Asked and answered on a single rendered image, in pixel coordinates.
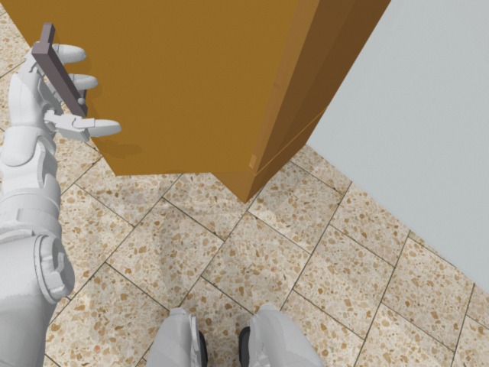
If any cupboard door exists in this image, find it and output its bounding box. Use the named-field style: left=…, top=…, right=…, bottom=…
left=0, top=0, right=298, bottom=176

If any handle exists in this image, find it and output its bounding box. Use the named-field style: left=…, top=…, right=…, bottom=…
left=31, top=23, right=88, bottom=118

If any robot left upper arm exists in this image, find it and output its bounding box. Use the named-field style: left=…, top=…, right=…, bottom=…
left=0, top=235, right=75, bottom=367

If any left robot forearm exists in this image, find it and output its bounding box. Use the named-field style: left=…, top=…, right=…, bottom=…
left=0, top=125, right=62, bottom=244

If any robot left hand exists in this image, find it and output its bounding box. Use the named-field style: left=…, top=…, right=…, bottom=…
left=8, top=41, right=121, bottom=142

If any left robot thigh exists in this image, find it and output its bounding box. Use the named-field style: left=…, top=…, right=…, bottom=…
left=145, top=313, right=200, bottom=367

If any left robot shin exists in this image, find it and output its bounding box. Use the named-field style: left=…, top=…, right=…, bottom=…
left=170, top=307, right=202, bottom=367

